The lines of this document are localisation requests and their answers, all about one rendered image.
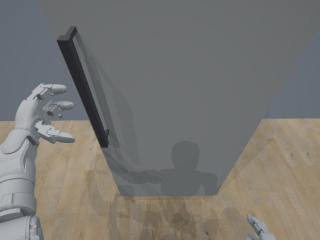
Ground fridge door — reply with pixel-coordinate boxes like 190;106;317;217
38;0;320;196

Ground left robot upper arm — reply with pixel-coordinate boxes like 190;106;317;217
0;215;44;240

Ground robot left hand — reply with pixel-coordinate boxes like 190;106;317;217
14;83;75;144

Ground handle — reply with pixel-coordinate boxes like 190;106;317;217
57;26;109;148

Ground robot right hand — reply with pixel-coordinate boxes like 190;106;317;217
246;214;276;240

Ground robot left forearm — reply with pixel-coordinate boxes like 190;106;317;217
0;129;40;223

